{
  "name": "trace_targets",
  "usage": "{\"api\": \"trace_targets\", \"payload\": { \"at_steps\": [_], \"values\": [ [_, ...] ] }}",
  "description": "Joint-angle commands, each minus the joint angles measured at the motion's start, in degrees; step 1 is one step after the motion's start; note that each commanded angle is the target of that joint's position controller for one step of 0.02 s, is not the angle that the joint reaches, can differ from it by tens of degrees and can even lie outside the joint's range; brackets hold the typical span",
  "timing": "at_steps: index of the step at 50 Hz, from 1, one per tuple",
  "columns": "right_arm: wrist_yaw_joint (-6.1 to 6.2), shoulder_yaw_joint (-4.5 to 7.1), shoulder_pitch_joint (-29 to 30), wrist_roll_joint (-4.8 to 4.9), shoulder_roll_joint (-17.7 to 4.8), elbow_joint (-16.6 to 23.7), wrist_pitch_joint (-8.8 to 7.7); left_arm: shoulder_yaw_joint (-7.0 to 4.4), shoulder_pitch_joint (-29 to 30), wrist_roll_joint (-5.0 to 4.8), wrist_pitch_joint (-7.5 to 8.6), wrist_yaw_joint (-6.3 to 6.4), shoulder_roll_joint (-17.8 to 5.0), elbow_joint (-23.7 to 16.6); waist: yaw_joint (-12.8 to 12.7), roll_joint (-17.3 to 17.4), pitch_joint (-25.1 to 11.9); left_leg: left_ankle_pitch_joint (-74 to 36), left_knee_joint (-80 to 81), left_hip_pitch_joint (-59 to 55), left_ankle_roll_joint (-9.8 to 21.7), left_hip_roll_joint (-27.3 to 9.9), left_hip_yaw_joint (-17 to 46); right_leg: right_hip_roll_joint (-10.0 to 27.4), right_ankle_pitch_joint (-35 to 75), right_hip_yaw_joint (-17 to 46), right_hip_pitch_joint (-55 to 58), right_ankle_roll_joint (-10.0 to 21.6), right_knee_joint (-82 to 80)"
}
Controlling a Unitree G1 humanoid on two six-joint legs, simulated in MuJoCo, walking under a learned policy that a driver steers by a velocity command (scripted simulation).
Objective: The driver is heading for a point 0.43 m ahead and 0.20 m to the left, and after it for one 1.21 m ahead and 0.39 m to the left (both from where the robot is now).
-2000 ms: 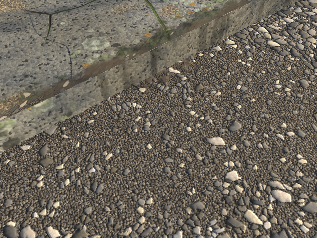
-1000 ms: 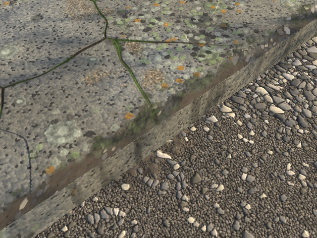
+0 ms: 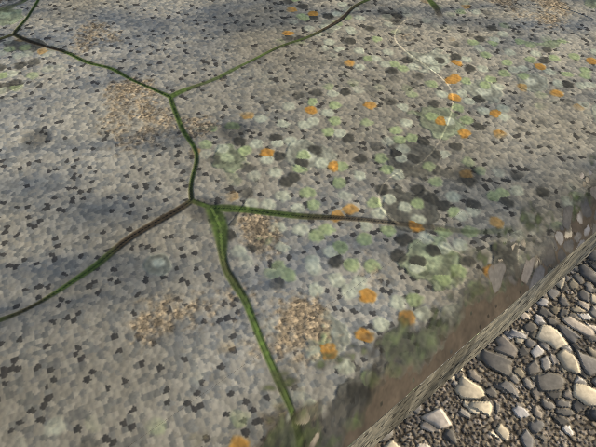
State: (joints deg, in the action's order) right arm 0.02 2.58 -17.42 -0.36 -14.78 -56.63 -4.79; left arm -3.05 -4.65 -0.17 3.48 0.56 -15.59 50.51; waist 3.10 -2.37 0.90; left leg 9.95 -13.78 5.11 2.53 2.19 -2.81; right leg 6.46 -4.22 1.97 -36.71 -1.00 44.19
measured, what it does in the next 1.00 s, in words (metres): climbs, turning left: right foot, then left foot 0.19 m higher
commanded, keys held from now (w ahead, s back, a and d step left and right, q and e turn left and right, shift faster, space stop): w+q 0.64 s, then q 0.18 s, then no key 0.18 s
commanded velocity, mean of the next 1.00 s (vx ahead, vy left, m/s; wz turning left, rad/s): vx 0.41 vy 0.00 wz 0.44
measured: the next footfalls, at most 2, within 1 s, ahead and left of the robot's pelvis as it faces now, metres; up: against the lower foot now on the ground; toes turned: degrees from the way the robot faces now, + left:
right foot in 0.16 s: +0.23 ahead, -0.15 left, +0.00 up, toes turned +2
left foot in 0.66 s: +0.42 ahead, +0.14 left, +0.19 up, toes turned +23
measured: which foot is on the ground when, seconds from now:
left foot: down 0.00-0.18, up 0.20-0.64, down 0.66-1.00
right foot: up 0.00-0.14, down 0.16-0.66, up 0.68-1.00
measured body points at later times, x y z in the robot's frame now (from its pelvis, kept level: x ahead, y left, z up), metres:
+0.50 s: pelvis +0.23 -0.03 -0.01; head +0.23 -0.03 +0.44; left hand +0.07 +0.15 -0.16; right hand +0.44 -0.17 -0.11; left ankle +0.26 +0.11 -0.36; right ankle +0.19 -0.15 -0.75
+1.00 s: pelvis +0.42 +0.10 +0.18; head +0.42 +0.14 +0.63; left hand +0.51 +0.40 +0.09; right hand +0.59 -0.10 +0.07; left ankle +0.39 +0.13 -0.56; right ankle +0.63 +0.01 -0.44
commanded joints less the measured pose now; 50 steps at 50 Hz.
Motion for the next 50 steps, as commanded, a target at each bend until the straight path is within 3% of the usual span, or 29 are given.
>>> {"api": "trace_targets", "payload": {
  "at_steps": [1,4,6,8,9,10,11,12,13,15,18,19,21,23,26,28,30,31,33,34,35,36,37,38,39,41,43,46,50],
  "values": [
    [0.63,1.79,1.0,0.50,-9.5,3.2,-0.30,0.10,4.6,-0.23,0.21,-0.12,-1.4,-3.3,-0.5,6.6,-0.4,-19.4,4.1,3.9,7.8,-12.8,5.6,-2.7,6.0,-2.1,7.8,-0.7,-8.2],
    [0.67,2.30,1.4,0.90,-10.1,3.3,0.26,-0.22,6.9,-0.26,0.74,-0.55,-3.1,-4.8,-0.9,8.1,0.1,-21.0,0.9,0.0,6.8,-15.1,8.8,-3.5,4.4,-0.2,9.3,0.3,-13.5],
    [0.94,2.62,2.3,1.17,-9.9,3.7,1.12,-1.04,1.3,-0.21,0.87,-0.49,-4.9,-3.3,-3.7,9.5,-1.7,-20.9,-3.8,-1.0,5.9,-15.7,10.8,-4.1,0.8,-0.2,14.5,1.3,-15.7],
    [0.96,1.42,2.1,1.22,-6.1,4.6,1.83,-3.01,-11.0,0.57,1.17,-0.42,-8.0,0.5,-9.1,6.0,-8.5,-24.1,-20.5,3.5,3.1,-9.9,7.8,-3.2,6.9,-0.9,32.5,3.2,-21.0],
    [0.75,0.05,-0.2,-0.26,-1.3,6.0,1.64,-4.12,-17.8,1.48,1.09,-0.02,-12.8,1.2,-9.0,-6.3,-15.7,2.4,-40.6,19.1,-0.8,-3.6,3.9,10.1,21.1,13.2,50.0,6.8,-18.2],
    [0.72,-0.37,-7.1,2.03,0.4,5.3,0.85,-4.44,-20.9,0.77,0.45,-0.17,-14.2,2.6,-7.4,-18.0,-21.1,27.6,-56.9,34.1,-2.4,1.1,4.4,19.2,11.1,29.9,58.8,15.9,-22.2],
    [0.35,0.95,-5.2,3.12,-4.7,4.1,0.76,-3.35,-19.1,0.69,0.29,-0.35,-8.9,1.8,-8.7,-7.9,-16.4,25.8,-68.0,39.6,-2.6,-2.7,8.2,16.8,-9.1,29.7,52.0,16.2,-25.0],
    [0.12,1.16,0.5,3.28,-4.9,6.0,0.81,-2.52,-16.3,0.40,-0.05,-0.22,-6.2,1.4,-9.3,-6.3,-9.6,21.8,-75.5,45.6,-2.0,-4.6,6.3,15.2,-20.6,24.9,46.1,14.7,-27.2],
    [0.31,1.10,3.2,2.94,-3.5,6.9,1.30,-1.59,-13.3,0.53,-0.21,-0.31,-4.2,1.7,-8.0,-3.6,-5.3,18.6,-79.4,47.5,-1.9,-6.4,4.7,13.2,-24.3,20.8,39.2,13.3,-29.6],
    [0.63,0.61,2.9,2.94,0.7,7.9,3.08,-0.25,-12.2,1.42,-0.43,-0.65,-0.6,4.2,-5.4,-7.0,-0.1,19.5,-94.2,49.8,-2.1,-6.6,3.6,12.6,-25.5,16.7,29.6,12.7,-33.5],
    [1.66,-0.95,5.0,3.84,5.0,12.2,4.78,1.26,-16.2,0.97,-0.60,-0.78,2.0,7.9,-4.0,-4.3,3.2,19.8,-113.7,64.2,-0.6,-6.1,5.4,14.0,-25.5,11.4,28.3,11.4,-34.6],
    [1.50,-2.05,8.0,3.49,7.3,14.1,4.91,1.94,-18.7,2.01,-1.21,-0.69,3.2,9.2,-4.7,-4.4,3.0,19.5,-125.5,71.3,0.4,-4.6,5.7,15.7,-22.9,11.5,30.4,11.6,-34.4],
    [1.30,-3.95,11.4,3.24,9.5,18.1,5.02,3.03,-20.4,2.26,-2.04,-0.08,3.8,9.8,-3.5,-1.4,5.4,17.4,-133.1,83.5,1.4,-3.9,9.4,17.7,-19.1,8.6,33.5,9.7,-33.5],
    [0.43,-5.23,12.0,2.72,9.7,20.9,4.52,4.07,-17.3,2.82,-2.75,0.11,3.7,8.8,-0.7,2.0,6.5,10.7,-126.1,82.8,1.4,-4.1,8.9,14.2,-14.5,0.9,26.9,7.0,-32.9],
    [-0.14,-6.09,21.1,0.67,6.6,28.1,3.75,3.41,-15.0,2.93,-2.07,1.91,-3.2,6.5,-0.5,-1.2,3.1,3.3,-97.8,60.3,-1.3,-5.8,-2.1,8.3,-8.9,-10.7,10.4,8.8,-44.5],
    [-0.52,-6.30,21.2,0.60,7.3,28.0,3.70,2.62,-19.9,0.22,-1.64,2.56,-4.6,8.5,-1.5,-1.2,0.4,7.5,-88.0,54.6,0.5,-8.4,-5.2,8.7,3.6,-14.0,21.6,8.7,-46.8],
    [-0.90,-5.30,19.3,0.86,5.5,27.2,3.18,2.00,-22.9,-1.35,-1.69,2.51,-7.6,7.8,0.1,-4.3,-4.3,14.8,-73.8,39.1,4.7,-2.6,-12.5,8.0,55.6,-18.3,27.9,9.7,-38.1],
    [-1.56,-4.78,19.0,0.79,5.6,27.2,3.28,1.00,-24.6,-1.33,-2.63,2.90,-11.1,7.7,1.4,-10.0,-7.2,22.1,-71.4,37.9,5.6,0.3,-14.1,11.1,81.2,-17.3,36.5,10.6,-31.9],
    [-3.03,-1.18,9.7,1.31,-3.3,26.4,3.40,0.57,-18.8,-0.30,-3.86,3.59,-12.0,3.5,7.4,-17.5,-15.5,22.8,-51.8,28.3,9.4,5.0,-4.2,12.0,106.4,-15.0,48.2,9.3,-9.9],
    [-3.24,1.46,2.1,0.20,-12.0,25.5,3.94,0.41,-17.3,1.03,-2.80,3.27,-10.0,-1.1,8.7,-1.6,-20.7,15.5,-38.9,9.8,15.8,-5.1,26.1,6.4,80.8,-11.0,26.7,5.6,11.2],
    [-1.46,2.95,-1.8,-0.26,-17.3,22.0,5.35,1.00,-14.4,2.84,0.09,-0.14,-3.4,-3.3,5.0,19.9,-26.0,12.7,-9.6,-4.1,18.7,-12.8,59.2,-9.5,-7.4,-1.5,7.4,1.3,29.3],
    [-0.20,2.06,-2.2,-2.71,-15.1,21.6,4.78,-0.10,-14.9,0.66,1.96,-3.06,-2.2,-3.1,2.9,15.1,-26.3,8.3,-2.8,-3.5,17.7,-19.4,68.3,-12.0,-14.0,9.3,-1.3,1.3,54.4],
    [-1.02,0.13,-0.6,-1.94,-9.0,19.6,3.48,-0.15,-9.9,-0.25,2.29,-3.91,-1.4,-4.9,1.5,8.9,-15.8,5.3,-5.8,6.1,15.0,-18.1,59.8,-10.2,-14.5,8.3,-8.3,3.1,61.7],
    [-2.18,-1.13,1.9,-0.50,-3.6,17.4,2.34,0.96,-2.6,-0.29,2.25,-2.90,0.9,-9.0,-0.5,3.9,-2.3,7.4,-11.7,18.3,12.4,-14.2,46.7,-8.3,-15.9,4.7,-15.2,5.0,63.5],
    [-2.72,-1.98,3.5,-0.45,0.4,15.3,1.78,1.61,-3.7,0.19,2.01,-1.78,2.3,-10.1,-4.3,1.2,0.5,6.3,-14.7,25.0,8.8,-11.1,35.3,-5.5,-13.9,3.3,-14.1,6.5,62.2],
    [-3.07,-2.11,7.1,-0.62,2.3,13.8,1.41,2.56,-11.3,-0.04,0.81,-1.10,2.6,-10.9,-9.6,4.5,-0.2,2.1,-13.8,27.6,5.9,-6.3,24.2,-4.4,-11.8,3.3,-11.6,7.6,65.8],
    [-2.99,-1.28,8.8,0.57,-0.3,14.0,1.17,2.94,-11.9,0.16,0.76,-0.07,1.6,-11.3,-10.8,3.0,0.4,-6.5,-12.2,26.3,3.9,-4.9,17.0,-3.4,-7.1,2.6,-12.7,6.8,53.2],
    [-0.46,-0.20,6.1,0.15,-3.2,15.9,1.36,2.40,-3.4,2.18,0.47,2.47,-0.5,-14.6,-6.8,4.7,-5.4,-32.1,-7.8,18.5,2.5,-2.1,10.6,-5.2,1.5,-4.7,-7.2,3.1,28.0],
    [2.80,-0.23,-2.5,0.22,-4.2,14.7,2.67,2.52,3.0,0.86,0.55,1.70,1.2,-15.4,-1.3,6.8,-10.6,-38.6,-7.4,1.5,-0.3,-6.1,10.6,-5.6,9.2,-3.7,-9.9,1.0,11.4]
  ]
}}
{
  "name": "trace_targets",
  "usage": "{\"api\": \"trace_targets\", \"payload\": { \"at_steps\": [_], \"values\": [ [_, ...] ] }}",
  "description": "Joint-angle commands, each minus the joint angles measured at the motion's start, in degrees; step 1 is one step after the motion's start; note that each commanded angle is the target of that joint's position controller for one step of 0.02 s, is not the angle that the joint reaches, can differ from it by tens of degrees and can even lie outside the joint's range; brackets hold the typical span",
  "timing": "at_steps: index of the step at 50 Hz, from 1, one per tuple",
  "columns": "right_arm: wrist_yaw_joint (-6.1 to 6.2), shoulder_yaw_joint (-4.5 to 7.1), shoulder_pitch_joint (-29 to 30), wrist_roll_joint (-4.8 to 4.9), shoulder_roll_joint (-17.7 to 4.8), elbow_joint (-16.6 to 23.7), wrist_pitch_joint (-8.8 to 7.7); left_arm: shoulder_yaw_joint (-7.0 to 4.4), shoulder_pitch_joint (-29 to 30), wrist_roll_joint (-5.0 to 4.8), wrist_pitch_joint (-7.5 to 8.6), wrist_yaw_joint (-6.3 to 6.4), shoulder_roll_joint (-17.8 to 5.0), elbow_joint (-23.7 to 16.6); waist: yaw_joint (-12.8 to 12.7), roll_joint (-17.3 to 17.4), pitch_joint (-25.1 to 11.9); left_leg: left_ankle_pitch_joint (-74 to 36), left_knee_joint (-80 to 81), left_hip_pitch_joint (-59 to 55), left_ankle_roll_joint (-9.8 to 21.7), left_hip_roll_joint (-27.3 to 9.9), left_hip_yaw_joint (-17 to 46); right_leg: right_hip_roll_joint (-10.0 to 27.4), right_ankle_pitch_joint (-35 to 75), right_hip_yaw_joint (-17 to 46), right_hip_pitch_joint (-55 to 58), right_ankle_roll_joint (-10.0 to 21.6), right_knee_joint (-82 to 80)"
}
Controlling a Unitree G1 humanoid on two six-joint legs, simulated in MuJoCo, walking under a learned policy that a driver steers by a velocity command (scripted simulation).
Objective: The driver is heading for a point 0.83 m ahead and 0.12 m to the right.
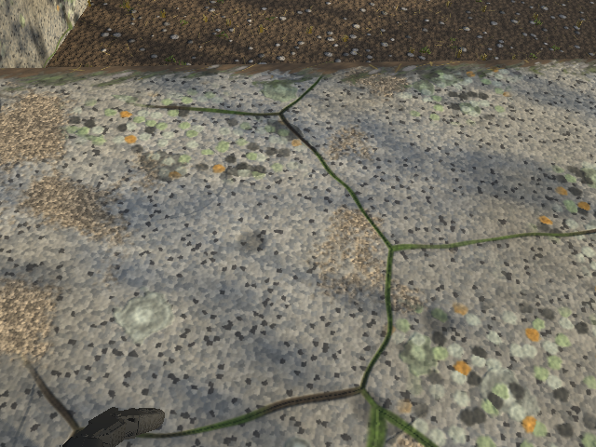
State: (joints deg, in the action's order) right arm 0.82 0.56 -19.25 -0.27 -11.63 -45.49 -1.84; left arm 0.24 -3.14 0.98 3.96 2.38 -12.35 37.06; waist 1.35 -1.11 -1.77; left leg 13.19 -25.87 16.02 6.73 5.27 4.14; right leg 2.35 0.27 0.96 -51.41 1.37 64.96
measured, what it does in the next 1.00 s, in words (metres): walks ahead: right foot, then left foot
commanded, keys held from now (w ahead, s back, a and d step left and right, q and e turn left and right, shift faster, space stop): no key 1.00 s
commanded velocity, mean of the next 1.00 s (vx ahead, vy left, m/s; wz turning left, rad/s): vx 0.03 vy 0.00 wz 0.07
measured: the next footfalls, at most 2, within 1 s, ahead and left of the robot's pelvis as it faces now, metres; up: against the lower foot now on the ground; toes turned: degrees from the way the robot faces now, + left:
right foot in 0.28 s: +0.24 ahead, -0.12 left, +0.00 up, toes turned +2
left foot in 0.58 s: +0.19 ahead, +0.13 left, +0.00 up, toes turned +1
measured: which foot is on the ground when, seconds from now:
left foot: down 0.00-0.28, up 0.30-0.56, down 0.58-1.00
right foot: up 0.00-0.26, down 0.28-1.00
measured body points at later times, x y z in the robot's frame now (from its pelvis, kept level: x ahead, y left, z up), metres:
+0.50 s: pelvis +0.14 -0.03 -0.01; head +0.16 -0.03 +0.44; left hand +0.27 +0.22 -0.11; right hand +0.27 -0.28 -0.13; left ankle +0.11 +0.12 -0.71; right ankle +0.20 -0.12 -0.74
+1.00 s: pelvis +0.18 +0.01 -0.01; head +0.19 +0.01 +0.44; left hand +0.27 +0.26 -0.14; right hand +0.27 -0.23 -0.14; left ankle +0.15 +0.13 -0.74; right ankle +0.20 -0.12 -0.74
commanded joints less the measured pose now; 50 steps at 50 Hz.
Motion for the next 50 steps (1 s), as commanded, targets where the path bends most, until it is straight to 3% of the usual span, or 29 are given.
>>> {"api": "trace_targets", "payload": {
  "at_steps": [1,5,9,11,13,14,15,16,17,18,19,20,22,24,27,29,30,31,32,33,34,39,50],
  "values": [
    [2.44,1.85,-1.6,0.21,-7.6,3.2,0.14,-0.91,3.4,-0.32,-0.33,-0.74,-2.0,-2.4,1.4,6.1,-7.2,-41.6,5.2,-10.3,-5.2,-10.2,4.6,-1.2,4.9,-2.4,5.7,-1.7,-13.2],
    [2.48,2.23,-2.5,-0.11,-8.3,2.6,0.75,-1.90,5.3,-0.97,-1.07,-2.56,-3.1,-2.1,2.5,7.3,-3.8,-41.0,6.3,-16.3,-3.1,-14.7,8.3,0.3,-0.6,-0.6,7.0,-2.0,-21.7],
    [2.41,2.44,-2.6,-0.03,-8.3,2.4,1.55,-2.51,6.0,-1.04,0.03,-3.89,-3.9,-1.2,3.1,6.1,-1.0,-49.2,3.0,-20.5,-0.1,-15.7,9.7,-0.7,-8.2,-1.5,11.0,-1.0,-27.6],
    [2.33,2.74,-1.3,0.12,-9.1,3.1,1.80,-3.12,2.5,-1.01,0.80,-4.06,-5.1,0.4,1.7,6.2,-1.5,-55.4,-0.7,-19.7,0.0,-14.0,10.0,-3.0,-9.7,-3.0,19.5,0.1,-33.4],
    [2.18,3.06,1.4,0.65,-10.6,3.9,1.32,-3.78,-3.3,-0.54,1.55,-3.71,-6.5,2.7,-1.9,5.6,-3.2,-56.7,-6.1,-15.9,-2.2,-11.1,9.8,-2.7,4.9,-2.3,33.5,2.0,-44.2],
    [1.72,2.59,3.1,-0.58,-9.9,5.2,0.45,-4.34,-8.9,0.43,1.73,-2.74,-9.4,3.4,-4.1,4.7,-8.4,-49.9,-10.9,-8.0,-3.5,-9.5,10.1,3.6,21.6,4.2,47.8,5.8,-39.9],
    [1.45,2.15,-1.0,-1.47,-7.9,5.3,-0.68,-4.57,-12.4,1.50,1.28,-1.88,-11.6,3.2,-3.0,-4.7,-14.1,-23.2,-24.5,4.4,-8.0,-4.0,8.6,15.1,48.9,14.0,62.6,15.7,-33.3],
    [1.06,2.01,-2.6,-0.93,-8.1,4.5,-0.75,-3.24,-13.5,1.31,0.11,-1.49,-5.5,3.5,-3.9,-12.5,-19.2,22.3,-35.8,10.1,-11.6,0.1,5.5,22.7,53.3,22.7,65.2,23.0,-36.4],
    [0.51,2.83,-0.4,0.04,-11.1,4.2,0.09,-2.97,-9.8,-0.11,-0.73,-0.95,-4.4,2.5,-3.4,-8.1,-14.7,26.4,-40.1,10.7,-11.3,-1.5,5.2,20.4,37.4,22.4,57.3,20.9,-40.7],
    [0.54,2.93,1.9,0.62,-10.1,4.2,1.15,-2.95,-5.1,-0.55,-1.24,-0.53,-4.3,1.6,-1.9,-4.0,-8.3,24.2,-41.8,12.1,-11.2,-3.0,3.9,17.0,25.6,18.5,50.3,17.5,-42.9],
    [0.83,2.75,2.5,0.48,-8.8,3.8,2.32,-2.57,-2.3,-0.68,-1.49,-0.50,-4.1,1.0,-0.9,-2.1,-4.5,22.2,-40.5,11.1,-11.4,-4.3,3.2,14.6,17.2,15.2,43.4,15.3,-45.3],
    [1.21,2.69,1.6,0.16,-7.7,3.4,3.27,-2.23,-0.2,-0.58,-1.66,-0.78,-3.7,1.0,0.5,-2.3,-2.6,20.6,-36.6,7.9,-11.7,-5.8,2.8,12.6,9.5,12.6,37.8,13.6,-47.6],
    [1.82,2.12,0.2,0.11,-5.3,3.1,3.91,-2.73,1.5,-0.29,-2.36,-1.35,-5.3,1.4,1.7,-6.7,-1.1,16.8,-25.8,2.6,-12.1,-5.7,-0.9,7.8,2.6,7.4,32.0,11.7,-49.4],
    [2.18,1.72,1.8,-0.13,-4.7,2.8,3.29,-3.16,-0.7,-0.08,-2.73,-1.37,-6.5,2.3,-0.2,-7.2,-2.8,12.2,-17.8,0.5,-11.6,-5.8,-2.6,7.3,2.1,6.8,34.2,12.1,-48.1],
    [2.04,2.10,1.6,-0.03,-5.7,1.6,2.52,-3.04,-2.3,-0.70,-3.06,-1.25,-6.9,3.5,0.1,-6.5,-4.3,-1.0,-5.9,-5.5,-9.8,-5.8,-3.9,7.5,-8.7,7.7,33.6,10.9,-46.5],
    [2.02,2.40,4.3,-1.37,-7.7,2.6,2.34,-2.13,-4.7,-0.42,-2.58,-1.73,-4.5,5.1,-0.5,-4.5,-1.7,-6.7,-1.2,-8.1,-7.2,-8.7,-0.2,5.6,-21.9,8.0,29.6,6.0,-46.9],
    [2.24,2.74,5.3,-1.40,-9.8,3.6,2.32,-2.05,-5.1,0.11,-2.19,-1.99,-4.4,5.4,-1.5,-1.9,-0.1,-6.4,-0.5,-7.4,-5.6,-11.4,2.4,3.6,-27.1,6.6,28.1,3.7,-45.6],
    [2.18,3.41,6.0,-0.54,-11.5,2.6,2.30,-2.17,-5.9,0.22,-1.95,-2.11,-4.1,5.2,-3.3,4.8,0.9,1.7,-0.7,-3.3,-3.8,-10.5,2.0,0.1,-24.8,3.1,29.4,1.8,-44.8],
    [1.80,3.04,5.7,-0.28,-8.8,2.1,1.83,-2.29,-4.2,0.37,-1.92,-1.84,-4.6,5.6,-1.8,5.0,1.4,8.6,1.5,1.2,-3.6,-9.6,2.1,-1.1,-21.3,1.0,33.6,0.5,-41.8],
    [1.63,2.61,6.1,-0.62,-7.3,1.5,1.29,-2.43,-3.8,-0.06,-1.95,-1.58,-4.5,5.8,-2.1,6.0,2.0,9.6,2.9,3.1,-4.0,-9.6,2.4,-1.3,-18.2,0.4,35.5,0.4,-40.1],
    [1.50,2.53,6.8,-0.84,-7.1,1.4,0.79,-2.35,-4.2,-0.40,-2.07,-1.33,-3.9,6.3,-2.5,7.0,2.2,7.9,3.3,3.8,-4.4,-9.4,2.4,-1.1,-15.9,0.3,36.5,0.7,-39.2],
    [1.31,2.49,5.0,-0.21,-7.1,-0.4,-0.45,-2.54,-5.8,-0.49,-2.03,-1.22,-3.8,8.5,-1.9,4.1,0.8,-1.9,1.2,0.2,-4.4,-8.9,1.5,-0.8,-8.7,0.6,37.7,1.2,-38.3],
    [1.50,2.20,3.7,-0.06,-6.1,-5.2,-0.08,-3.44,-7.4,-1.07,-3.02,-0.63,-5.2,13.6,-1.7,0.5,0.5,-11.2,1.0,-3.4,-4.0,-7.9,-0.1,0.1,-0.8,1.0,40.3,0.3,-37.8]
  ]
}}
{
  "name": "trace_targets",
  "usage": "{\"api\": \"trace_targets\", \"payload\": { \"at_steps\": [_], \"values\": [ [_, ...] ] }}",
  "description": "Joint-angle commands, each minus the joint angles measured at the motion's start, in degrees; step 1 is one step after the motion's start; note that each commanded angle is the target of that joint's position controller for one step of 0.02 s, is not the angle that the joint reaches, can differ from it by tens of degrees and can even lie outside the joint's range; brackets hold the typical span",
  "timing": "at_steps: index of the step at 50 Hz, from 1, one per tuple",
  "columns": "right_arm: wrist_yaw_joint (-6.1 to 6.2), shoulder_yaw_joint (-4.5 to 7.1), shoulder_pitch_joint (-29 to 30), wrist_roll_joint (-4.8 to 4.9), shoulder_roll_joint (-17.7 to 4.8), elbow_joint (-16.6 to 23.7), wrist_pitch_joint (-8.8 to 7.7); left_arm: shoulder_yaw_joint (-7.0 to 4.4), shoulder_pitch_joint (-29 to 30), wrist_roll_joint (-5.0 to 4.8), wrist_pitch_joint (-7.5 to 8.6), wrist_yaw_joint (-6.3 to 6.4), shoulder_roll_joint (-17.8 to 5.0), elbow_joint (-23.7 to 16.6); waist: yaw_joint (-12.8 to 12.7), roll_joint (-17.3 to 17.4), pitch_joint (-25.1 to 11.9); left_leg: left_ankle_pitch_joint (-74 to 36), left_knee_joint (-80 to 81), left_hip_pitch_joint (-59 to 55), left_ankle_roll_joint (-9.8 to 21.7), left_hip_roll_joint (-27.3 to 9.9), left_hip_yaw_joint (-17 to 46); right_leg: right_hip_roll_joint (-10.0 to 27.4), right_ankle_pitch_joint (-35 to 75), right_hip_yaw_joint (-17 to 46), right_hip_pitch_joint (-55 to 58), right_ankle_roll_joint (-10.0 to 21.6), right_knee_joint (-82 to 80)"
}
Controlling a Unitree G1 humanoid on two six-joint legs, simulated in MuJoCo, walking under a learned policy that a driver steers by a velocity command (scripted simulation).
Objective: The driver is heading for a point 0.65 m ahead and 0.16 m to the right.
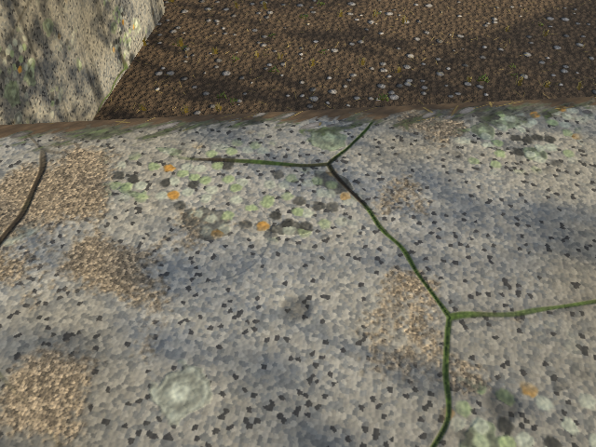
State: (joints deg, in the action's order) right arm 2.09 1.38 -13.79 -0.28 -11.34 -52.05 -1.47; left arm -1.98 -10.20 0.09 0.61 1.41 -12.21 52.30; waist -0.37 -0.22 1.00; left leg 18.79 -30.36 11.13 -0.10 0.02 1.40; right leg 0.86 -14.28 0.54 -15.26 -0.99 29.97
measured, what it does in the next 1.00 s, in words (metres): walks ahead: left foot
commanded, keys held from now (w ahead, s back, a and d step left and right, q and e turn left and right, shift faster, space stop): no key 0.14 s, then w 0.80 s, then w+e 0.06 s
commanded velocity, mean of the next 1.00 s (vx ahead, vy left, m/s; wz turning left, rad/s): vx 0.31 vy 0.00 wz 0.00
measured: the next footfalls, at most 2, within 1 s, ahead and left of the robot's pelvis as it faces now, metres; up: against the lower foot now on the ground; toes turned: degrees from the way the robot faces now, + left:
left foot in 0.86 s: +0.47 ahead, +0.10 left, +0.00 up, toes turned +1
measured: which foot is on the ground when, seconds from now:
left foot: down 0.00-0.38, up 0.40-0.84, down 0.86-1.00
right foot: down 0.00-0.88, up 0.90-1.00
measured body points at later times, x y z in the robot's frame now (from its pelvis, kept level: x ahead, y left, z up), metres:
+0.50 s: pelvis +0.08 -0.04 +0.01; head +0.08 -0.05 +0.46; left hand +0.08 +0.22 -0.13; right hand +0.14 -0.30 -0.14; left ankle +0.01 +0.11 -0.65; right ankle +0.04 -0.12 -0.73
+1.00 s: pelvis +0.35 +0.01 +0.00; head +0.38 +0.02 +0.44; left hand +0.37 +0.28 -0.15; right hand +0.48 -0.25 -0.12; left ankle +0.43 +0.09 -0.73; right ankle +0.21 -0.13 -0.62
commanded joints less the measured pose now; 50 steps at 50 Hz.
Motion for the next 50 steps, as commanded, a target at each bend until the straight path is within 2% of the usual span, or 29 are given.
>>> {"api": "trace_targets", "payload": {
  "at_steps": [1,7,8,9,10,12,14,16,18,19,20,21,22,23,25,27,29,33,38,41,42,43,44,45,46,47,48,49,50],
  "values": [
    [0.26,1.37,-1.7,-0.04,-6.4,0.9,-0.41,-1.25,-0.3,-0.21,0.19,0.46,-5.4,-1.2,0.0,-0.1,-2.2,-17.2,5.7,1.3,2.8,-2.6,2.5,1.6,13.9,1.5,4.3,2.6,-2.9],
    [0.32,1.20,-1.7,0.00,-6.1,-1.6,-0.17,-1.41,-0.5,-0.18,-0.26,0.84,-5.6,1.4,0.0,0.4,-1.6,-17.1,6.9,0.7,2.7,-2.3,1.8,1.7,13.8,1.6,4.9,2.4,-3.7],
    [0.27,1.06,-3.3,0.03,-5.5,-2.8,-0.08,-1.21,-1.8,-0.16,-0.34,0.77,-4.7,2.6,0.1,0.8,-3.0,-10.5,7.8,-0.1,2.9,-1.9,1.5,0.8,8.0,0.5,5.6,2.4,-3.6],
    [0.28,1.39,-3.9,0.46,-6.3,-3.5,0.11,-1.32,-2.1,-0.48,-0.43,0.71,-4.7,3.3,0.3,2.1,-1.7,0.1,8.9,0.4,4.1,-1.8,2.1,-1.0,-2.0,-1.4,3.9,2.6,-1.7],
    [0.32,1.89,-4.0,0.85,-7.8,-3.5,0.20,-1.48,-1.2,-0.74,-0.33,0.66,-4.8,3.4,0.9,4.0,0.8,12.7,11.0,1.5,6.1,-3.3,5.0,-2.5,-10.9,-2.9,-0.1,2.8,0.9],
    [0.34,2.89,-6.2,1.48,-11.2,-3.4,-0.46,-1.26,2.8,-0.98,1.03,0.27,-4.2,1.6,2.7,9.2,6.0,28.1,18.4,1.0,11.1,-12.2,17.7,-2.7,-12.7,-4.1,-10.1,3.3,8.7],
    [0.29,3.38,-5.7,1.54,-12.0,-3.4,-1.64,-1.13,4.0,-1.47,2.84,-0.64,-3.8,0.9,2.4,10.8,9.2,26.2,21.4,1.6,14.5,-18.1,24.8,0.8,-10.8,-1.2,-13.8,5.0,14.1],
    [-0.04,3.26,-3.2,2.00,-11.0,-2.7,-2.14,-1.18,1.5,-2.04,4.08,-1.45,-3.8,1.5,0.3,9.8,8.9,19.6,20.0,1.1,13.2,-17.2,21.3,2.1,-13.0,-1.0,-11.3,6.5,10.3],
    [-0.63,3.08,1.8,2.72,-10.4,-1.3,-2.03,-1.86,-7.6,-1.85,4.60,-1.72,-3.9,5.9,-4.6,6.7,6.2,11.2,14.7,9.8,9.5,-10.9,11.7,-1.5,-2.2,-4.7,8.1,6.3,-2.0],
    [-0.82,2.62,3.0,2.37,-9.1,-0.7,-2.38,-2.70,-13.3,-1.22,4.54,-1.65,-5.5,8.0,-6.7,3.1,3.7,1.3,5.7,13.7,7.4,-7.0,6.5,-0.2,-0.1,-0.5,16.6,6.2,-4.1],
    [-0.96,1.55,3.9,1.81,-5.2,0.8,-2.97,-4.08,-20.5,-1.12,4.69,-1.38,-11.0,8.9,-8.5,-11.1,0.8,-0.5,-14.6,22.4,3.0,0.2,-2.5,11.4,-9.6,19.5,24.0,11.0,-14.2],
    [-0.89,1.64,4.3,1.99,-4.9,2.5,-3.95,-3.90,-24.6,-0.74,5.41,-2.16,-12.8,9.6,-8.4,-18.0,-1.0,12.0,-28.9,31.1,1.9,3.8,0.3,20.6,-14.5,40.7,27.1,17.6,-22.1],
    [-1.32,2.16,3.6,2.87,-6.8,2.4,-4.60,-2.50,-18.0,-0.42,6.00,-2.10,-9.0,7.8,-4.8,-9.6,2.8,10.3,-38.0,35.4,3.0,-0.6,4.5,21.5,-17.0,38.3,23.2,17.5,-21.5],
    [-1.96,2.11,2.7,3.42,-7.0,1.7,-5.17,-1.90,-13.4,-0.33,6.33,-2.15,-7.1,5.9,-2.9,-6.3,4.7,4.3,-40.0,36.3,4.3,-3.2,4.7,18.8,-15.8,31.0,20.5,15.4,-21.4],
    [-2.14,2.76,3.3,2.48,-8.0,1.1,-5.67,-1.17,-10.6,-0.44,6.28,-2.52,-5.9,4.5,-1.6,-3.7,5.3,-4.6,-36.2,35.6,4.9,-6.7,2.9,14.8,-5.0,20.1,18.3,12.2,-22.9],
    [-2.75,2.82,3.8,2.09,-6.7,0.8,-5.26,-0.26,-14.2,-0.10,5.57,-2.41,-3.5,5.6,-1.8,-4.8,4.0,-8.0,-33.2,32.9,4.1,-7.5,0.5,11.7,6.2,12.4,17.7,10.9,-23.0],
    [-3.12,2.52,7.1,1.84,-5.3,2.1,-4.75,-0.22,-16.8,0.20,5.02,-1.82,-5.0,5.7,-2.4,-3.8,4.7,-10.2,-29.0,35.2,2.3,-7.4,-1.4,11.5,14.7,9.4,17.7,11.6,-23.1],
    [-3.67,1.12,17.6,1.65,-3.2,6.1,-4.35,-0.57,-17.8,0.43,4.62,-0.75,-7.8,4.6,-4.2,-4.2,6.9,-18.9,-11.2,29.9,0.3,-4.9,-4.6,9.8,16.2,4.6,11.8,11.3,-26.1],
    [-4.96,0.97,23.4,2.32,-4.8,9.0,-4.76,-1.20,-20.6,-0.71,4.46,-0.25,-8.3,5.5,-3.5,-5.0,8.2,-22.0,-0.4,27.2,3.0,-3.3,-3.8,12.9,21.2,2.8,18.8,10.8,-25.6],
    [-4.85,2.40,18.3,2.15,-8.4,8.5,-4.98,-2.27,-18.4,-0.39,3.49,0.11,-10.5,4.8,1.2,-7.4,1.8,-18.0,0.3,17.5,5.4,0.0,-4.9,14.0,46.0,1.1,24.4,8.7,-16.4],
    [-4.41,3.58,11.7,2.17,-10.7,6.7,-4.80,-2.44,-17.6,0.04,2.85,0.12,-10.8,4.5,4.7,-8.5,-2.7,-16.5,0.2,9.4,6.7,1.8,-5.9,13.0,54.2,0.0,24.5,7.7,-8.1],
    [-3.67,4.88,1.9,2.11,-13.0,3.8,-4.36,-2.16,-16.8,0.27,2.38,-0.02,-10.1,3.9,9.2,-8.1,-8.1,-16.4,0.0,-4.5,8.2,1.7,-5.7,10.7,54.1,-1.5,18.6,6.1,3.8],
    [-2.84,5.89,-8.7,1.12,-17.1,1.7,-3.88,-1.10,-17.6,1.21,2.45,-0.21,-7.4,2.5,11.5,-0.6,-16.2,-11.9,-2.1,-23.5,11.7,-10.5,9.0,7.0,32.7,-2.5,3.0,4.8,22.7],
    [-3.31,5.68,-10.5,0.18,-18.0,0.7,-3.97,1.20,-25.2,0.20,3.80,-0.97,2.1,2.5,5.6,15.8,-23.7,2.2,8.3,-37.1,21.1,-23.1,39.0,-5.0,-15.1,1.7,-17.1,1.4,42.6],
    [-3.44,4.36,-7.8,0.65,-13.1,0.8,-4.06,-0.09,-20.4,-1.40,5.53,-1.32,-3.9,2.5,7.5,11.2,-19.7,5.0,14.0,-32.5,18.6,-20.9,42.3,-2.6,-16.7,8.4,-22.5,2.8,50.6],
    [-3.38,3.74,-2.9,0.97,-10.8,1.6,-4.21,-1.08,-14.9,-2.85,6.50,-1.54,-7.3,0.4,6.0,8.4,-11.3,1.5,14.3,-24.5,16.0,-19.4,32.1,0.5,-12.3,6.5,-26.4,3.7,51.8],
    [-3.52,3.26,1.9,0.79,-9.4,2.5,-4.51,-1.28,-11.7,-2.87,6.80,-1.12,-8.1,-0.4,4.0,2.1,-7.4,-5.2,15.9,-14.6,14.5,-18.1,24.1,3.8,-6.5,5.5,-23.7,4.0,49.2],
    [-3.80,2.87,4.5,0.09,-7.8,2.6,-4.94,-1.92,-10.3,-2.33,6.35,-0.60,-8.2,-0.7,2.1,0.6,-4.7,-9.6,17.8,-6.8,13.3,-16.2,18.3,5.7,-3.3,4.9,-20.6,4.0,46.2],
    [-4.13,2.45,5.8,-0.59,-6.5,2.1,-5.47,-2.15,-12.2,-2.15,5.24,-0.46,-7.1,-0.3,-0.3,2.2,-3.7,-10.4,19.7,-2.2,12.4,-14.3,13.6,7.3,-1.4,5.6,-17.1,4.2,44.2]
  ]
}}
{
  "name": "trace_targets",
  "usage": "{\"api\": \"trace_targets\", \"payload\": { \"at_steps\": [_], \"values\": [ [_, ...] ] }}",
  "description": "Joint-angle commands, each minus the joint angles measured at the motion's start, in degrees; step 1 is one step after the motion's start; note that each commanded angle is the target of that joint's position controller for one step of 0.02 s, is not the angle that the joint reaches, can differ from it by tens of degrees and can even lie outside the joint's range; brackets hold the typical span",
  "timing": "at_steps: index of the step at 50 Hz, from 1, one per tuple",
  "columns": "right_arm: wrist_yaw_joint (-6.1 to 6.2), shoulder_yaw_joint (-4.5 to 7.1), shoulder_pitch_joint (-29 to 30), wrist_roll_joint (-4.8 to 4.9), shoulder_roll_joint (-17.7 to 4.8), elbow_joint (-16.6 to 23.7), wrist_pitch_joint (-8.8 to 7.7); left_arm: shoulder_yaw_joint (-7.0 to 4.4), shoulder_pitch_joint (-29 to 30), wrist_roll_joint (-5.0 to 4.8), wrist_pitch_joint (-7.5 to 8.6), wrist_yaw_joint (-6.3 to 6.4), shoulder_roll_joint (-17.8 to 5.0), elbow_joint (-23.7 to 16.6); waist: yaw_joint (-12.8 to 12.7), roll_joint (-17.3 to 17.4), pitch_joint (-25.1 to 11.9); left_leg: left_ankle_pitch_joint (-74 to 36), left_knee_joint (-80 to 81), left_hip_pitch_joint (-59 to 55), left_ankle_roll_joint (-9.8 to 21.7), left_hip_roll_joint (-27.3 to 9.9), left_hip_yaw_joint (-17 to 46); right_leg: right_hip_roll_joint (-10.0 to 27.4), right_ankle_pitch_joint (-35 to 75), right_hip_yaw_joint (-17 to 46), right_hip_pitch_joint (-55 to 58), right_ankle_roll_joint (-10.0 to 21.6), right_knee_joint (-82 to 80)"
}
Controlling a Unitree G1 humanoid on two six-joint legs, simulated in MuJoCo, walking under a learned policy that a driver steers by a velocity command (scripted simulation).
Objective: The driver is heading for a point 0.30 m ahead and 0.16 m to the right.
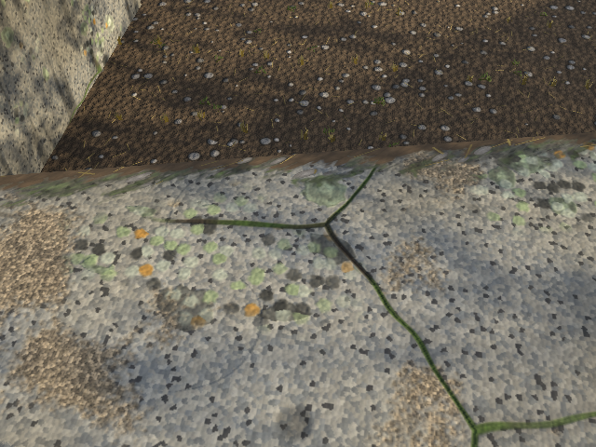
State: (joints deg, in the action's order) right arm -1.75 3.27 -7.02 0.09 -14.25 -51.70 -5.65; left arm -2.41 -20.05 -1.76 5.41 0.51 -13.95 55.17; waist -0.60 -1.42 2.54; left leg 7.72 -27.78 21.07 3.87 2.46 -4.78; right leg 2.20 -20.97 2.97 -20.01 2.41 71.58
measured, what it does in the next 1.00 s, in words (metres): walks ahead: right foot, then left foot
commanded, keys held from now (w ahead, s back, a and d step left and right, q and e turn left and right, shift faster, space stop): w+e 0.22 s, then no key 0.78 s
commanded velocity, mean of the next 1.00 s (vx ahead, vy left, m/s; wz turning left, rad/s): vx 0.22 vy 0.00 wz -0.16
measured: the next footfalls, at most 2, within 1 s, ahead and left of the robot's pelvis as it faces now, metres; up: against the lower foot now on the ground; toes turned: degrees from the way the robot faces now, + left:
right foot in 0.40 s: +0.39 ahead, -0.17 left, +0.00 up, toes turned -11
left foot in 0.76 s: +0.40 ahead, +0.08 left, +0.00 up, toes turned -9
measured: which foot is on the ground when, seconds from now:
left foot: down 0.00-0.42, up 0.44-0.74, down 0.76-1.00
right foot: up 0.00-0.38, down 0.40-1.00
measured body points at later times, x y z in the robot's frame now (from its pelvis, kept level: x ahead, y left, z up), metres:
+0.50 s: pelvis +0.25 -0.06 -0.01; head +0.30 -0.07 +0.44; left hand +0.46 +0.16 -0.11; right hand +0.25 -0.33 -0.15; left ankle +0.13 +0.10 -0.65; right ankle +0.35 -0.16 -0.73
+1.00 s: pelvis +0.34 -0.05 +0.01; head +0.36 -0.04 +0.46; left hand +0.48 +0.18 -0.14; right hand +0.35 -0.31 -0.14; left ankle +0.36 +0.08 -0.73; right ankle +0.35 -0.16 -0.73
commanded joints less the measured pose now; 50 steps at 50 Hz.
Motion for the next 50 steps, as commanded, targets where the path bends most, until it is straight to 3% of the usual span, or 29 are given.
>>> {"api": "trace_targets", "payload": {
  "at_steps": [1,2,5,8,11,13,16,18,19,20,21,22,23,24,25,26,27,30,32,34,37,38,39,40,41,42,45,50],
  "values": [
    [-0.49,0.50,-0.9,-1.01,-3.2,1.0,-1.55,-1.58,-3.6,-0.34,-0.63,0.51,-3.6,-2.8,-0.9,4.9,-4.3,0.8,18.8,-8.9,8.3,-16.0,17.0,6.4,5.6,3.2,-10.5,0.9,1.0],
    [-0.47,0.56,-1.8,-0.98,-3.3,0.2,-1.83,-1.65,-4.0,-0.36,-1.55,0.62,-2.7,-2.8,-1.3,5.6,-3.1,0.2,20.1,-6.6,8.5,-15.5,14.3,6.8,5.5,3.2,-10.2,0.8,-0.7],
    [0.59,1.10,-3.8,-1.27,-5.9,-1.1,-2.21,-2.11,1.7,0.27,-2.62,0.96,-3.8,-5.4,-1.0,4.9,0.1,-3.0,22.6,-5.7,8.8,-15.7,9.1,7.0,11.8,4.4,-16.7,-0.3,-6.4],
    [1.74,1.15,-5.7,-1.29,-7.2,-1.6,-1.99,-2.27,6.3,0.59,-2.04,0.33,-3.8,-7.1,0.2,3.4,0.1,-7.7,22.5,-10.1,7.6,-15.3,4.9,5.9,21.5,4.8,-20.8,-1.0,-15.8],
    [2.53,1.03,-7.4,-0.84,-7.9,-1.7,-1.55,-1.69,12.5,0.82,-1.63,-0.84,-2.9,-9.1,2.3,3.0,1.1,-9.9,22.6,-13.0,6.0,-14.6,0.1,5.0,27.4,0.7,-20.1,-1.0,-25.8],
    [2.80,0.83,-9.9,-0.54,-7.9,-2.7,-0.82,-0.87,17.2,1.48,-1.39,-1.62,-1.3,-11.2,3.9,1.8,3.0,-18.2,20.3,-14.8,5.7,-14.6,-2.0,3.9,27.7,-2.0,-19.0,-0.6,-32.2],
    [2.92,0.94,-12.7,0.17,-9.1,-4.1,1.09,-0.56,19.1,1.71,-1.18,-2.75,-1.0,-13.4,4.1,3.4,1.2,-31.6,13.2,-21.0,5.2,-16.4,-2.5,1.2,22.6,-4.8,-16.3,0.3,-37.0],
    [3.11,1.41,-10.8,0.72,-10.8,-3.8,1.96,-1.44,15.0,1.81,-1.01,-3.20,-3.8,-13.2,1.0,6.1,-2.3,-42.7,5.9,-24.3,3.8,-16.8,-2.0,-1.6,17.8,-6.1,-10.4,2.1,-39.2],
    [3.20,1.47,-9.2,0.98,-10.9,-3.4,2.38,-2.47,8.8,1.91,-0.76,-3.24,-5.9,-11.5,-2.6,6.0,-5.7,-44.7,-1.5,-24.7,2.2,-15.3,-2.7,-3.5,20.7,-6.8,-3.1,3.4,-43.5],
    [3.12,1.27,-10.2,0.62,-10.4,-3.2,2.32,-3.83,3.6,2.09,-0.66,-2.61,-9.5,-10.0,-4.7,3.6,-9.5,-38.5,-11.5,-20.4,-0.5,-12.2,-4.4,-2.6,35.5,-4.9,7.8,5.0,-46.5],
    [2.75,-0.02,-12.4,-1.71,-7.1,-1.4,1.43,-4.78,-2.8,3.52,-1.21,-1.39,-14.8,-9.0,-4.9,-5.8,-18.6,-9.6,-30.4,-4.4,-3.5,-7.5,-5.1,10.2,67.0,8.7,28.5,10.4,-38.5],
    [1.36,-2.06,-21.1,-0.70,-1.2,-3.8,0.61,-3.35,-1.6,3.59,-1.40,-1.24,-13.0,-9.0,-0.7,-13.6,-30.0,32.6,-47.7,8.3,-6.2,-0.1,3.2,24.3,78.3,28.2,42.1,23.3,-40.4],
    [0.76,-0.30,-18.7,1.09,-7.2,-5.0,0.40,-2.49,-1.6,2.84,-1.99,-1.68,-9.0,-9.6,-3.3,-5.0,-31.7,31.9,-49.1,7.4,-5.6,-3.2,11.9,20.6,68.7,24.5,36.8,21.4,-42.9],
    [0.92,-0.08,-11.6,2.43,-7.5,-2.5,0.77,-2.24,3.8,2.09,-2.21,-1.60,-8.0,-10.1,-2.7,-4.4,-22.1,29.6,-47.8,12.3,-5.4,-5.4,9.7,17.5,58.6,17.1,29.9,18.2,-44.9],
    [1.82,-0.16,-8.0,1.77,-6.3,-1.9,1.47,-1.70,8.2,1.83,-2.15,-1.52,-6.5,-10.5,-1.3,0.2,-14.5,26.3,-43.0,13.2,-5.6,-7.3,8.2,14.6,50.6,12.8,20.3,15.3,-48.1],
    [2.86,0.32,-7.1,0.86,-6.5,-2.0,2.60,-1.17,11.3,2.08,-1.99,-1.31,-4.9,-10.8,0.4,0.8,-11.2,23.1,-38.4,9.9,-5.8,-8.8,8.4,12.9,44.8,10.2,12.3,13.6,-50.7],
    [3.41,0.27,-8.6,0.54,-5.6,-2.4,3.79,-1.35,13.4,2.78,-2.04,-1.33,-5.4,-10.7,2.5,-1.0,-9.5,20.5,-34.7,4.4,-6.2,-8.8,7.6,11.3,41.7,7.7,5.2,12.7,-53.0],
    [4.49,-0.13,-11.2,0.05,-3.3,-3.5,5.06,-1.66,14.6,3.79,-2.04,-0.90,-5.8,-10.2,3.9,-3.7,-10.5,16.9,-24.0,-2.2,-6.9,-7.6,6.2,9.8,39.0,4.5,0.4,13.0,-54.9],
    [4.70,-0.05,-9.9,-0.01,-3.8,-3.6,5.52,-1.61,14.4,3.48,-2.41,-0.38,-5.9,-9.6,3.1,-4.4,-11.8,11.8,-18.3,-4.5,-6.8,-7.4,6.1,9.6,30.5,4.3,0.9,12.3,-56.0],
    [4.59,0.21,-8.1,-0.06,-4.5,-3.5,5.96,-1.41,14.7,3.10,-3.04,0.07,-5.7,-8.8,2.6,-5.1,-10.7,8.0,-13.7,-6.7,-6.4,-7.1,5.6,9.0,16.6,4.6,-0.3,11.0,-57.3],
    [4.18,0.26,-7.1,-1.20,-4.1,-4.0,5.86,-0.59,14.6,2.29,-3.69,0.23,-3.7,-7.3,3.5,-4.0,-6.4,1.7,-1.7,-11.9,-4.5,-5.8,4.3,5.7,-3.1,4.0,-3.8,6.0,-56.7],
    [4.11,0.32,-6.9,-1.83,-5.2,-3.7,5.63,-0.23,12.6,2.46,-3.70,0.17,-2.6,-6.3,2.9,-2.2,-4.6,-0.6,1.9,-12.5,-3.3,-8.3,7.0,4.1,-6.1,3.7,-4.3,3.4,-55.3],
    [4.27,0.81,-6.3,-1.55,-8.5,-3.2,5.43,-0.47,10.6,2.88,-3.67,0.18,-3.0,-5.9,0.5,2.7,-2.7,-1.3,3.6,-10.5,-1.7,-11.4,9.9,0.8,-6.0,1.4,-4.1,1.2,-51.6],
    [4.21,1.14,-4.5,-0.60,-9.1,-4.1,5.34,-0.42,8.7,2.68,-3.80,0.35,-1.9,-5.7,-2.0,9.7,-1.9,10.8,5.5,-3.4,-0.3,-11.0,10.4,-2.2,-0.2,-2.4,1.0,-0.2,-50.5],
    [3.92,0.63,-3.4,-0.50,-6.2,-4.1,4.91,-0.59,10.7,2.76,-4.04,0.68,-3.1,-5.3,-0.7,9.4,-0.8,16.9,8.1,1.7,-1.1,-9.6,10.2,-2.2,4.3,-3.1,6.3,-0.8,-48.3],
    [3.84,0.24,-3.0,-0.86,-4.9,-4.4,4.44,-0.89,11.4,2.48,-4.31,0.91,-3.7,-5.3,-0.7,9.0,-0.8,16.8,8.8,2.9,-2.3,-9.1,9.7,-1.7,6.8,-2.9,8.5,-0.4,-47.4],
    [3.70,0.18,-4.0,-0.46,-4.8,-5.4,3.27,-1.04,10.6,2.69,-4.77,1.05,-3.7,-3.7,-0.1,6.1,-2.2,6.9,6.0,-2.1,-3.5,-7.7,7.9,-0.7,11.8,-2.0,8.5,0.5,-47.3],
    [3.98,0.14,-5.9,-0.14,-4.6,-7.0,3.56,-1.18,11.0,2.05,-4.50,0.87,-3.3,-1.9,1.2,3.1,-4.7,-3.0,2.9,-7.4,-2.7,-6.9,6.8,-0.5,18.7,-2.3,9.2,0.3,-46.2]
  ]
}}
